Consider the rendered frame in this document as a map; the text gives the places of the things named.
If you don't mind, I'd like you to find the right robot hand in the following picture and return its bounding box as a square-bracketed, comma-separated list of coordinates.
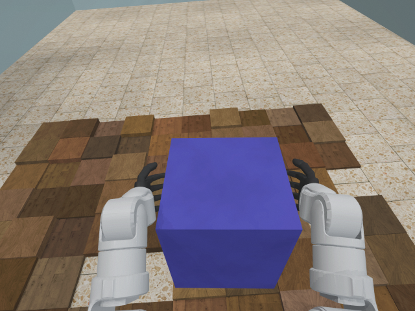
[286, 159, 319, 211]

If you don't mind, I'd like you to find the right robot forearm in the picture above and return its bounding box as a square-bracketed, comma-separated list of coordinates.
[299, 183, 378, 311]

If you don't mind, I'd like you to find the left robot forearm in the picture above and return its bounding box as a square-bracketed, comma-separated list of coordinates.
[88, 187, 156, 311]

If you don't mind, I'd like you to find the carton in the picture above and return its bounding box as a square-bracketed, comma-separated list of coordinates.
[156, 137, 303, 289]

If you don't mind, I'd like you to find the left robot hand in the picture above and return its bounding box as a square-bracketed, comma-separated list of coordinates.
[134, 162, 165, 212]

